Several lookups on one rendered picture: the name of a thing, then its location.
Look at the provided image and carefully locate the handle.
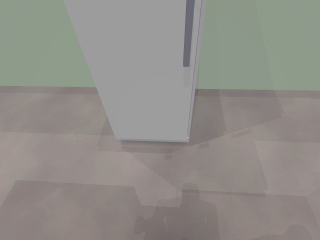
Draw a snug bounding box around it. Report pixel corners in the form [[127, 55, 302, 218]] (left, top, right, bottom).
[[183, 0, 195, 67]]

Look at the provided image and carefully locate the fridge door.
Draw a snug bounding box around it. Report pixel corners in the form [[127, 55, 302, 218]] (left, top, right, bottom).
[[63, 0, 202, 141]]

